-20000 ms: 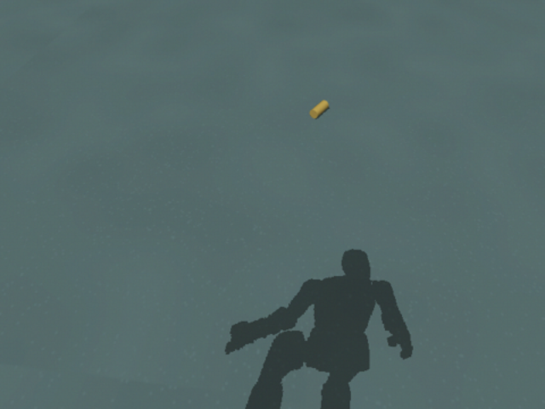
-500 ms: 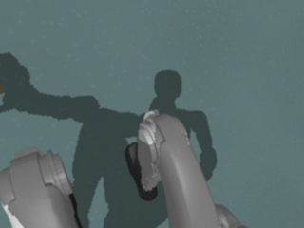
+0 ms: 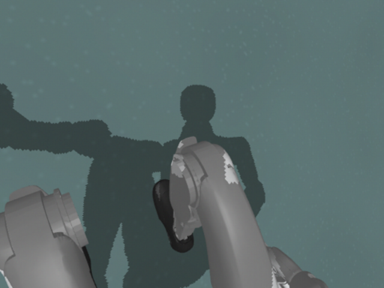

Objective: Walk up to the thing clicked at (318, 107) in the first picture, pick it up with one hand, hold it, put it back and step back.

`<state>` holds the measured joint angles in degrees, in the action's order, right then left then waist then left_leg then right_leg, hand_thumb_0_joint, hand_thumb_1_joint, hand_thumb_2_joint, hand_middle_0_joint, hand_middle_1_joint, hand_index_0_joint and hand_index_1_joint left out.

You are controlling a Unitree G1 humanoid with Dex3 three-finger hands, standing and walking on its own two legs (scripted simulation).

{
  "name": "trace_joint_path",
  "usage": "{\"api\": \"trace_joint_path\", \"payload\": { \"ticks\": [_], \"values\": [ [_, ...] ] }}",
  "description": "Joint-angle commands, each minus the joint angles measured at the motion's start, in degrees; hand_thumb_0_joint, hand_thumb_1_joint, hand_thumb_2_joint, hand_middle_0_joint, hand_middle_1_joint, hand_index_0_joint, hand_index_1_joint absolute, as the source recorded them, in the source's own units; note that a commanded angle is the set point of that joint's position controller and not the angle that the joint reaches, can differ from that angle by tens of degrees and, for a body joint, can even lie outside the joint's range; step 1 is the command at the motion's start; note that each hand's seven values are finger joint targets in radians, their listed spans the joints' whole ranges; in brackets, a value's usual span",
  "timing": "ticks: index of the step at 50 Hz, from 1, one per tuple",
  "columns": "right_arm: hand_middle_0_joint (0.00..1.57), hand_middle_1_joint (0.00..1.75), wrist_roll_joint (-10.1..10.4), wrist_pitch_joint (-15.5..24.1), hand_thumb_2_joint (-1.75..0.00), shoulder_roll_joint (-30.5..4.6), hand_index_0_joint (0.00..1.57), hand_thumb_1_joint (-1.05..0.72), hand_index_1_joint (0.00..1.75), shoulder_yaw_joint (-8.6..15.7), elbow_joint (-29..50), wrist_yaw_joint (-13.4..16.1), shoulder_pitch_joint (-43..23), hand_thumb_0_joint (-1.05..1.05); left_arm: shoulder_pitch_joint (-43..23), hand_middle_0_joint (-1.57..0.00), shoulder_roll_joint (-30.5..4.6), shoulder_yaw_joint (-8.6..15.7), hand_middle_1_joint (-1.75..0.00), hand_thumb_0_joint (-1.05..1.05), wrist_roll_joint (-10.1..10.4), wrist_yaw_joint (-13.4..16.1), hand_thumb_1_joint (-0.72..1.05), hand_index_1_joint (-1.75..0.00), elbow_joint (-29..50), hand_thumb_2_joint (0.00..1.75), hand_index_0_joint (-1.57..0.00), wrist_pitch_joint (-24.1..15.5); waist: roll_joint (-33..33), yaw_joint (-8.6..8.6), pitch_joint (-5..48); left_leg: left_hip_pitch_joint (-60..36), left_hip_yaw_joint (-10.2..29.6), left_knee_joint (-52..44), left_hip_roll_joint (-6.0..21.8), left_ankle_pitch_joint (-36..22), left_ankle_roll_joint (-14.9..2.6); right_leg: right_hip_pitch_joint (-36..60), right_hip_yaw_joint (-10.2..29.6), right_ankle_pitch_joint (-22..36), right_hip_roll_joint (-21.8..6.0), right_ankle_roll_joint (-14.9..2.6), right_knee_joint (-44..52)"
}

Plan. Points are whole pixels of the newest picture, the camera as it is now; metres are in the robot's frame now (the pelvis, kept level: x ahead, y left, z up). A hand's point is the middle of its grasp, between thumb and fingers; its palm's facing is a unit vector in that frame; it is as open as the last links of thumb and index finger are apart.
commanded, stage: rest palm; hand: left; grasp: from above
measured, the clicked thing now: out of the picture +0.47 +0.31 -0.27
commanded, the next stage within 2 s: close in 0.40 s
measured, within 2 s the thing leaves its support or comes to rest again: neither
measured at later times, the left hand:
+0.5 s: hand out of the picture +0.45 +0.29 -0.26, palm faces -0.47 -0.14 -0.87, open 13.7 cm
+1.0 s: hand out of the picture +0.44 +0.29 -0.25, palm faces -0.47 -0.14 -0.87, open 12.0 cm
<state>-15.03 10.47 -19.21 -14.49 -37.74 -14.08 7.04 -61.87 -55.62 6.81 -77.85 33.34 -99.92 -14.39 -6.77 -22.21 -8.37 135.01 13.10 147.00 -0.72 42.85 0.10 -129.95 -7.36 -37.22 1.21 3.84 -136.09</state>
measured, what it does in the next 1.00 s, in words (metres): stands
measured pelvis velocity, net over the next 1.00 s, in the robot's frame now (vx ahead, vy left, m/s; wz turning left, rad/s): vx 0.00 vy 0.00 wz -0.02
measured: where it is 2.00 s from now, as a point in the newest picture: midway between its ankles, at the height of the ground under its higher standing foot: (132, 254)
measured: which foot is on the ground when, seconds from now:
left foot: down 0.00-1.00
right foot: down 0.00-1.00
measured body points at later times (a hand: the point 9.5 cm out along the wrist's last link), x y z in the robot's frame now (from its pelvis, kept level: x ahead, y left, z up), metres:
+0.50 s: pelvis +0.00 +0.00 +0.00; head +0.29 +0.12 +0.32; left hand +0.47 +0.30 -0.21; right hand +0.04 -0.25 -0.05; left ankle +0.06 +0.12 -0.27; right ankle +0.12 -0.13 -0.27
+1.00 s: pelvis +0.00 +0.00 +0.01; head +0.28 +0.13 +0.33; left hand +0.46 +0.30 -0.20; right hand +0.04 -0.25 -0.05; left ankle +0.06 +0.12 -0.27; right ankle +0.12 -0.13 -0.27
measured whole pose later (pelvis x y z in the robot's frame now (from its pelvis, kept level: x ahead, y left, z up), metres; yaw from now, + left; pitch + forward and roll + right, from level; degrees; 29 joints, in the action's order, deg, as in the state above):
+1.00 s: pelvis +0.00 +0.00 +0.01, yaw -1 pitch +29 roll -15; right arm -14.9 12.4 -19.8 -17.0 -37.0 -15.1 6.8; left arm -61.6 -56.4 4.8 -77.0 34.9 -99.6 -15.0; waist -8.0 -22.8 -9.5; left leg 133.8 14.5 146.5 -0.2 42.7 0.2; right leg -128.6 -8.6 -36.1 1.8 3.9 -134.4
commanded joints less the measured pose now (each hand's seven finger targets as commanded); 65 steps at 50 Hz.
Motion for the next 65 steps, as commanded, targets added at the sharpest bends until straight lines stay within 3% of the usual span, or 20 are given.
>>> {"api": "trace_joint_path", "payload": {
  "ticks": [1, 5, 8, 9, 11, 16, 19, 25, 28, 30, 37, 40, 44, 45, 48, 50, 51, 55, 60, 65],
  "values": [
    [0.20, 0.30, 0.19, 0.46, -0.90, -18.64, 0.20, -0.90, 0.30, 5.26, -1.06, 0.24, 11.67, 0.00, -15.13, -0.10, -10.26, -1.02, -0.98, 0.00, 0.75, 2.86, -0.50, -0.99, 5.12, 0.98, -0.09, -1.06, 29.77, -3.90, 35.72, -28.63, -5.02, -16.03, 1.58, -14.12, -0.39, 19.52, -7.84, 14.01, 2.25, -4.87, 9.80],
    [0.20, 0.30, -0.06, 0.83, -0.90, -19.10, 0.20, -0.90, 0.30, 4.65, -0.75, 0.11, 11.58, 0.00, -15.40, -0.10, -12.06, -0.65, -0.97, 0.00, 0.22, 4.12, -0.50, -0.98, 4.65, 0.99, -0.09, -1.17, 29.80, -3.73, 36.39, -28.49, -4.62, -16.31, 1.72, -14.38, -0.44, 20.45, -8.00, 14.50, 2.48, -4.78, 9.89],
    [0.20, 0.30, 0.00, 1.38, -0.90, -19.34, 0.20, -0.90, 0.30, 4.61, -0.64, -0.15, 10.45, 0.00, -15.07, -0.10, -9.87, -2.89, -0.97, 0.00, -0.07, 4.64, -0.49, -0.98, 3.22, 0.97, -0.10, -0.85, 29.45, -4.30, 33.82, -27.46, -4.81, -16.57, 1.81, -12.80, -0.40, 19.63, -7.72, 13.54, 2.77, -4.79, 9.98],
    [0.20, 0.30, 0.00, 1.57, -0.90, -19.12, 0.20, -0.90, 0.30, 4.20, -0.77, -0.29, 10.87, 0.00, -15.39, -0.11, -11.71, -1.02, -0.97, 0.00, 0.18, 5.03, -0.49, -0.98, 4.20, 1.01, -0.09, -0.71, 28.93, -3.79, 35.22, -28.27, -4.25, -16.41, 1.91, -14.11, -0.31, 19.76, -8.14, 14.48, 2.62, -4.62, 9.82],
    [0.20, 0.30, 0.00, 1.63, -0.91, -19.78, 0.20, -0.90, 0.30, 4.34, -0.67, -0.31, 11.46, 0.00, -15.91, -0.11, -13.35, -0.20, -0.95, 0.00, 0.09, 5.70, -0.50, -0.96, 5.15, 0.98, -0.09, -0.35, 30.59, -3.51, 37.56, -29.98, -4.22, -16.67, 2.03, -16.22, -0.15, 21.44, -7.92, 16.11, 2.76, -4.74, 9.92],
    [0.20, 0.30, -0.21, 2.60, -0.90, -20.11, 0.20, -0.90, 0.30, 3.91, -0.25, -0.84, 10.18, 0.00, -14.48, -0.13, -11.17, -1.98, -0.95, 0.00, 0.61, 5.88, -0.45, -0.96, 1.58, 0.97, -0.12, 0.97, 28.60, -5.10, 32.37, -26.44, -4.77, -16.19, 2.00, -12.89, -0.49, 20.70, -7.79, 14.20, 2.95, -4.42, 10.56],
    [0.20, 0.30, 0.17, 3.13, -0.91, -20.04, 0.20, -0.90, 0.30, 3.26, -0.27, -0.94, 10.49, 0.00, -15.39, -0.16, -14.47, 0.12, -0.92, 0.00, 1.20, 5.74, -0.44, -0.94, 3.53, 0.96, -0.14, 1.47, 29.40, -3.87, 34.55, -28.01, -4.44, -15.84, 2.12, -14.46, -0.45, 21.42, -7.62, 15.11, 2.50, -4.41, 10.14],
    [0.20, 0.30, -0.24, 3.00, -0.91, -19.87, 0.20, -0.90, 0.30, 3.19, -0.08, -1.27, 11.30, 0.00, -14.23, -0.15, -13.80, 0.43, -0.92, 0.00, 1.84, 4.97, -0.43, -0.93, 4.05, 0.93, -0.14, 1.34, 30.98, -4.50, 35.93, -29.45, -4.01, -16.28, 2.38, -15.62, -0.06, 22.80, -8.26, 15.85, 2.60, -4.54, 9.79],
    [0.20, 0.30, 0.16, 2.52, -0.90, -20.28, 0.20, -0.90, 0.30, 3.70, -0.15, -0.98, 11.57, 0.00, -15.94, -0.20, -15.56, 1.15, -0.92, 0.00, 1.58, 5.18, -0.33, -0.91, 7.51, 0.85, -0.21, 1.17, 32.86, -3.56, 39.00, -30.54, -4.09, -16.30, 2.29, -16.84, 0.01, 23.77, -8.01, 17.11, 2.61, -4.74, 9.92],
    [0.20, 0.30, -0.09, 2.40, -0.90, -19.80, 0.20, -0.90, 0.30, 3.56, -0.58, -1.13, 10.70, 0.00, -13.35, -0.23, -13.10, -0.07, -0.89, 0.00, 1.77, 4.88, -0.30, -0.89, 3.46, 0.85, -0.24, 1.61, 31.23, -3.99, 35.57, -28.85, -4.18, -16.28, 2.40, -15.73, 0.06, 22.49, -8.13, 16.12, 2.75, -4.81, 9.93],
    [0.20, 0.30, 0.16, 2.08, -0.90, -19.69, 0.20, -0.90, 0.30, 3.64, -0.23, -0.78, 11.75, 0.00, -12.46, -0.27, -11.31, -1.39, -0.87, 0.00, 3.27, 2.93, -0.24, -0.85, 3.88, 0.79, -0.28, 1.11, 27.81, -4.57, 34.40, -26.99, -4.76, -16.10, 2.06, -15.21, -0.63, 23.61, -8.00, 15.85, 3.01, -4.56, 11.87],
    [0.20, 0.30, 0.54, 2.08, -0.90, -19.95, 0.20, -0.90, 0.30, 3.86, 0.06, -0.53, 11.34, 0.00, -14.13, -0.29, -11.57, -1.49, -0.86, 0.00, 3.89, 2.65, -0.19, -0.84, 5.89, 0.74, -0.31, 0.07, 28.16, -4.08, 35.61, -27.85, -4.14, -16.45, 2.13, -14.29, -0.43, 23.10, -8.17, 14.85, 2.80, -4.72, 11.69],
    [0.20, 0.30, 0.61, 2.20, -0.90, -19.13, 0.20, -0.90, 0.30, 3.32, -0.12, -0.50, 10.90, 0.00, -13.98, -0.33, -11.12, -2.59, -0.82, 0.00, 2.92, 2.76, -0.14, -0.80, 5.57, 0.71, -0.35, -0.81, 29.23, -4.26, 35.26, -29.26, -3.86, -16.65, 2.30, -13.95, -0.09, 22.48, -8.38, 14.68, 2.80, -4.68, 10.95],
    [0.20, 0.30, 0.79, 2.09, -0.90, -19.47, 0.20, -0.90, 0.30, 3.61, -0.18, -0.37, 10.63, 0.00, -15.09, -0.34, -13.31, -1.74, -0.81, 0.00, 2.83, 3.23, -0.14, -0.79, 7.98, 0.72, -0.35, -1.26, 30.21, -3.54, 36.78, -29.39, -3.84, -17.05, 2.44, -14.03, -0.04, 23.12, -8.20, 14.56, 3.03, -4.77, 11.42],
    [0.20, 0.30, 0.63, 1.98, -0.90, -19.89, 0.20, -0.90, 0.30, 3.74, -0.29, -0.32, 10.58, 0.00, -15.06, -0.35, -13.45, -1.36, -0.78, 0.00, 1.24, 4.48, -0.13, -0.76, 7.18, 0.70, -0.37, -1.02, 31.92, -3.38, 36.48, -30.30, -3.81, -17.36, 2.41, -15.16, 0.23, 21.78, -8.29, 15.27, 2.93, -5.00, 10.69],
    [0.20, 0.30, 0.47, 2.22, -0.90, -19.98, 0.20, -0.90, 0.30, 3.96, -0.02, -0.41, 10.03, 0.00, -13.60, -0.38, -11.06, -3.15, -0.75, 0.00, 0.84, 4.86, -0.10, -0.73, 4.28, 0.68, -0.40, -0.30, 30.95, -4.31, 33.50, -29.61, -4.15, -17.62, 2.48, -14.09, 0.26, 20.99, -8.09, 14.76, 3.09, -4.89, 10.90],
    [0.20, 0.30, 0.42, 2.39, -0.90, -19.87, 0.20, -0.89, 0.30, 3.69, -0.19, -0.52, 10.28, 0.00, -14.24, -0.38, -12.25, -2.18, -0.77, 0.00, 0.72, 5.24, -0.07, -0.75, 4.26, 0.67, -0.40, -0.02, 30.61, -4.37, 33.36, -29.00, -4.03, -17.49, 2.46, -14.36, 0.22, 21.25, -8.28, 15.03, 3.04, -4.76, 10.93],
    [0.20, 0.30, 0.64, 2.95, -0.90, -20.66, 0.20, -0.90, 0.30, 3.95, 0.62, -0.39, 9.84, 0.00, -15.24, -0.44, -11.85, -2.49, -0.72, 0.00, 1.40, 5.26, -0.01, -0.70, 3.62, 0.64, -0.46, 1.39, 29.41, -4.92, 31.29, -27.51, -3.93, -18.02, 2.37, -11.60, -0.02, 19.55, -7.94, 12.75, 2.67, -4.78, 11.31],
    [0.20, 0.30, 0.85, 3.31, -0.90, -20.67, 0.20, -0.90, 0.30, 3.84, 0.41, -0.74, 11.71, 0.00, -16.01, -0.48, -13.77, -0.50, -0.69, 0.00, 2.70, 4.29, 0.06, -0.66, 6.30, 0.57, -0.50, 1.60, 30.45, -4.55, 36.08, -30.71, -3.53, -17.66, 2.56, -15.85, 0.08, 22.50, -8.09, 15.99, 2.56, -4.54, 11.12],
    [0.20, 0.30, 0.87, 3.00, -0.90, -19.71, 0.20, -0.90, 0.30, 2.84, 0.95, -0.77, 10.69, 0.00, -13.29, -0.51, -11.51, -3.25, -0.68, 0.00, 3.21, 2.21, 0.11, -0.64, 3.03, 0.53, -0.54, 1.88, 28.74, -5.44, 33.34, -28.93, -3.80, -16.78, 2.54, -14.91, -0.19, 22.40, -8.12, 15.42, 2.87, -4.37, 11.62]
  ]
}}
